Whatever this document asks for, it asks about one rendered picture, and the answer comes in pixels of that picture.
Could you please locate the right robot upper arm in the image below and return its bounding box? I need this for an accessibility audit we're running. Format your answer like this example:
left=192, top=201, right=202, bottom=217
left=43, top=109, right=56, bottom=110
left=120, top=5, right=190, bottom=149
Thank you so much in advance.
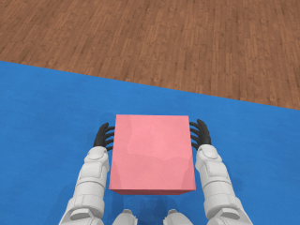
left=206, top=216, right=251, bottom=225

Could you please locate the carton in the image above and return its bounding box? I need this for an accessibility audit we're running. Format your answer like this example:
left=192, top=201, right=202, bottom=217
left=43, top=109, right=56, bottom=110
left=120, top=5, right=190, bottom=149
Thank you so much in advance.
left=109, top=114, right=196, bottom=195

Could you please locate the robot left forearm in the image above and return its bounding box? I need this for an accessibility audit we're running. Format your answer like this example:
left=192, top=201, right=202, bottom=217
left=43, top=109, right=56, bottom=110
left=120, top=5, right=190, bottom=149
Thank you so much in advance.
left=58, top=146, right=110, bottom=225

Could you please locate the robot right forearm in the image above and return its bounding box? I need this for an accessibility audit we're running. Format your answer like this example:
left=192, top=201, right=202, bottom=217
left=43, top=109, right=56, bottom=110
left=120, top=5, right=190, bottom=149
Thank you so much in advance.
left=195, top=144, right=253, bottom=225

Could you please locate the right robot hand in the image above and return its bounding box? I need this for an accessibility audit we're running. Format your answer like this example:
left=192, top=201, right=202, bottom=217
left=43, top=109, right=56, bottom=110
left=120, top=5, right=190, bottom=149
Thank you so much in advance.
left=189, top=119, right=212, bottom=151

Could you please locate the left robot hand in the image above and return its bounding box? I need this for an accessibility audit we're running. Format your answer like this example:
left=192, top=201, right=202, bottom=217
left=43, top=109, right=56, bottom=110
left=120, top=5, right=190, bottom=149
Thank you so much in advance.
left=93, top=122, right=115, bottom=152

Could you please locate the robot right thigh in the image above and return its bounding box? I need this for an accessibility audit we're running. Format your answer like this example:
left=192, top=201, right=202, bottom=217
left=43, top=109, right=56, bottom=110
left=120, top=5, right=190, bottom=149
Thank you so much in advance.
left=163, top=212, right=193, bottom=225

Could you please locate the robot right shin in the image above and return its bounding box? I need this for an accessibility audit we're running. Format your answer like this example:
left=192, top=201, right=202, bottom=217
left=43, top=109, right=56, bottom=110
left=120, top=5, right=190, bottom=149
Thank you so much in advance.
left=167, top=209, right=177, bottom=216

